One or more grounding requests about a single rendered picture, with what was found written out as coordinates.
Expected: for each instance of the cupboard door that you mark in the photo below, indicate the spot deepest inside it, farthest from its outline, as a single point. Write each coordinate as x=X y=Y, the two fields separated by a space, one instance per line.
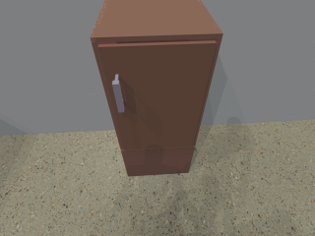
x=163 y=86

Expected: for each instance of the handle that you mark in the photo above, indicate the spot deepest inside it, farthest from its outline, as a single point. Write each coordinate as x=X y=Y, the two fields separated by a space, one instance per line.
x=118 y=94

